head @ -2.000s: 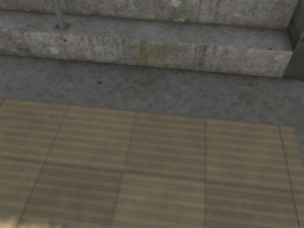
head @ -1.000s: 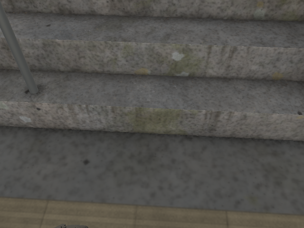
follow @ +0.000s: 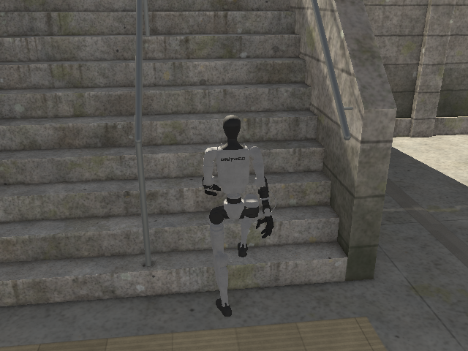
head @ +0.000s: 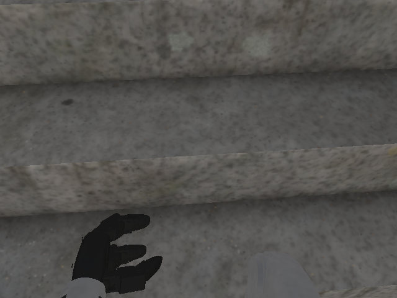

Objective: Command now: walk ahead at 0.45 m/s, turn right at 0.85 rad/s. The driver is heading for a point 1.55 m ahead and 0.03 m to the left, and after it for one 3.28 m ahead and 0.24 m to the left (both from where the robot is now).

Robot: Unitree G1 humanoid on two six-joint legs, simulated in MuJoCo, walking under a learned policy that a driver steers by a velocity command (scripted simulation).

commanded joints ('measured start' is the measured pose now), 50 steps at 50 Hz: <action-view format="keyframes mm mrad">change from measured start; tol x64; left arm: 1 515 162 45 32 12 38 -8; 50 228 130 96 129 51 12 -14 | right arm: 1 -246 -447 -95 -235 66 -45 -29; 50 -131 -69 -98 -194 -20 33 -66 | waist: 1 335 163 -459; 50 -93 184 -73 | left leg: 1 -397 247 -66 424 2177 95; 2 -299 282 -140 731 2282 110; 4 -895 -218 -320 1852 101 -70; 14 -1733 -151 -520 2284 -131 138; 27 -993 -216 -82 890 -245 -4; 31 -582 186 -1307 297 -334 428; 50 -498 171 -833 591 -90 259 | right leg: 1 1106 135 -72 -385 95 5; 5 1422 -271 1302 -1478 707 -235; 16 904 -9 315 -1396 798 144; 27 1375 -282 392 -1439 2271 -175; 31 514 132 606 -219 445 103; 50 418 -34 234 -306 444 165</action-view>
